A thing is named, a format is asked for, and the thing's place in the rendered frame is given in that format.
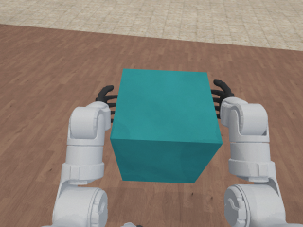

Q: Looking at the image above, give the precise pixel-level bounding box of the right robot forearm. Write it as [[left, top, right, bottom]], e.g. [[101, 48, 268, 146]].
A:
[[220, 96, 286, 219]]

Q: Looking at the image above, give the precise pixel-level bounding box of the right robot hand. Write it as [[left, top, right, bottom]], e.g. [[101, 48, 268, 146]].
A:
[[210, 79, 235, 119]]

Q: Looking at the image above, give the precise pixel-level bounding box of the robot left upper arm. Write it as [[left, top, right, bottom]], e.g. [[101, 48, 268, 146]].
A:
[[41, 186, 108, 227]]

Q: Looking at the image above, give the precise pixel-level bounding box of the left robot hand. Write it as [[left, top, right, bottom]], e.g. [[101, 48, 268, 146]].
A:
[[95, 85, 118, 123]]

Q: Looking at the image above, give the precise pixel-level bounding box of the carton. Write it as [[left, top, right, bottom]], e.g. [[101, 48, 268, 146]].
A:
[[110, 68, 223, 183]]

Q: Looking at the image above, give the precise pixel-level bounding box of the robot right upper arm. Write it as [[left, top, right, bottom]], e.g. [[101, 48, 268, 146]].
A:
[[224, 184, 303, 227]]

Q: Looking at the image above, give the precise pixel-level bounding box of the left robot forearm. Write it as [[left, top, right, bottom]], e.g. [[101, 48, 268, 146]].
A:
[[52, 101, 111, 223]]

